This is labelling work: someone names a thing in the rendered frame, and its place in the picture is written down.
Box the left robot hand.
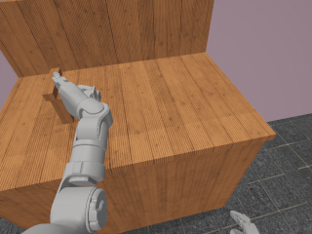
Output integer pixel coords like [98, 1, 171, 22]
[52, 71, 98, 119]

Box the left robot upper arm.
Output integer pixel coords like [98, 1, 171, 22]
[21, 186, 108, 234]

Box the left robot forearm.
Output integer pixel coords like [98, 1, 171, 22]
[50, 97, 113, 222]

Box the right robot hand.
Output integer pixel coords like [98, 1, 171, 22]
[230, 211, 260, 234]

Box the counter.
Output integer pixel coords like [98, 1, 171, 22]
[0, 0, 276, 234]

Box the tap lever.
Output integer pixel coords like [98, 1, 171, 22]
[97, 90, 101, 102]

